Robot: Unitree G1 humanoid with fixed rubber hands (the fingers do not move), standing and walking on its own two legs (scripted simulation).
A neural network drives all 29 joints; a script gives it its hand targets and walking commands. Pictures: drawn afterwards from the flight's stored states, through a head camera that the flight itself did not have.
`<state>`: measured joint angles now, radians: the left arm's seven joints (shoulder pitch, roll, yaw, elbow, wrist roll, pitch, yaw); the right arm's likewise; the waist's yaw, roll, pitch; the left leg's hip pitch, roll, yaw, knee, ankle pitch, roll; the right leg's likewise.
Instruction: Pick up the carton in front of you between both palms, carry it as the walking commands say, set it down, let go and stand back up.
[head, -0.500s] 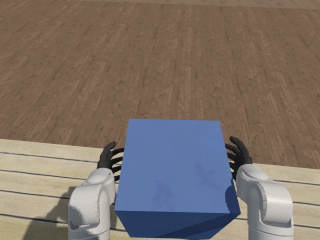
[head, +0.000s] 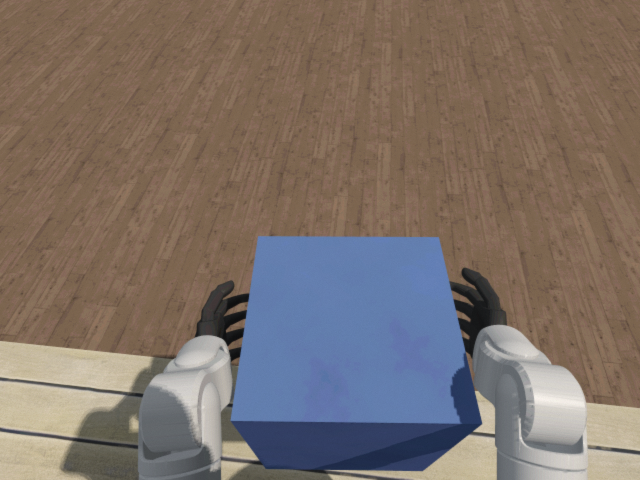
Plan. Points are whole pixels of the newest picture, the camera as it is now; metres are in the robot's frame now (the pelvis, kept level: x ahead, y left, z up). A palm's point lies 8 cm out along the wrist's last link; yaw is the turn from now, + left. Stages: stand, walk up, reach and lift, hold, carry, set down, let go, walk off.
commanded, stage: carry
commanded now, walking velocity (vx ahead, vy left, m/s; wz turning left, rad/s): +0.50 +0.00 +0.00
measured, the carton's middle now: (345, 361) +0.25 +0.01 +0.01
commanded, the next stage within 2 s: none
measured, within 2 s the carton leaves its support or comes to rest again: neither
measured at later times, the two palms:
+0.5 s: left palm (250, 116) +0.65 +0.16 +0.12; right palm (426, 116) +0.62 -0.13 +0.13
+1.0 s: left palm (278, 20) +1.06 +0.15 +0.14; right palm (402, 13) +1.07 -0.15 +0.15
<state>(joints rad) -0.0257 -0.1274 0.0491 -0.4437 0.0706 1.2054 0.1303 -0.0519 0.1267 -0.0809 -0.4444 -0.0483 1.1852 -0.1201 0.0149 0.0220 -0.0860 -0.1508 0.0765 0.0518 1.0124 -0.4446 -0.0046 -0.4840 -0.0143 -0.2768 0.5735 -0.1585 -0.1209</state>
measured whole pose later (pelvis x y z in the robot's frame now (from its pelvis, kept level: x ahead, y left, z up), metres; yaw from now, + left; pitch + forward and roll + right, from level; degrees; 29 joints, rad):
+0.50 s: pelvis +0.35 +0.03 +0.00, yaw -4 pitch +3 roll +2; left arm -0.25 -0.06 0.11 -0.51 0.02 1.29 0.15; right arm -0.26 0.14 -0.11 -0.48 -0.02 1.22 -0.17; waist -0.03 -0.06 -0.05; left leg -0.51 0.04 0.24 0.64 -0.20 0.09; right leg -0.07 -0.09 -0.10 0.87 -0.50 0.00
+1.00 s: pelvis +0.69 -0.02 +0.02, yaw -1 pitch +6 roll +0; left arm -0.70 -0.05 0.26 -0.10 0.01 1.24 0.18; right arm -0.70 0.07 -0.32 -0.14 -0.02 1.24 -0.18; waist 0.08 0.01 0.07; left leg -0.47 0.01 0.01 1.31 -0.44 0.04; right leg -0.53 0.01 -0.14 0.63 -0.31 -0.08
